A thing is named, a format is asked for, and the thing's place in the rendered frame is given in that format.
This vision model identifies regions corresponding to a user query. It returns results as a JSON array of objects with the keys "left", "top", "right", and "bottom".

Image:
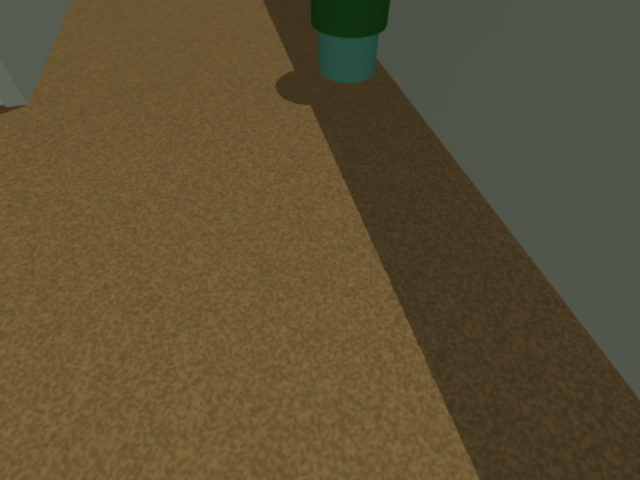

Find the potted plant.
[{"left": 311, "top": 0, "right": 390, "bottom": 83}]

